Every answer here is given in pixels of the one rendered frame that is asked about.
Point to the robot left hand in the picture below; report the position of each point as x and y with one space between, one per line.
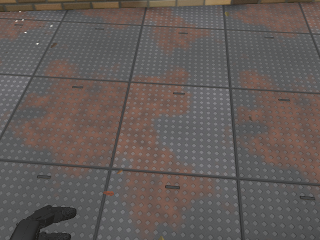
29 228

